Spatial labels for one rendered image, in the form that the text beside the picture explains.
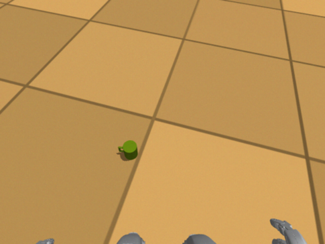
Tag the mug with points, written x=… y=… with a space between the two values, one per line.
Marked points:
x=129 y=149

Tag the right robot hand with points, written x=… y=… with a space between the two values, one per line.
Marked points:
x=292 y=236

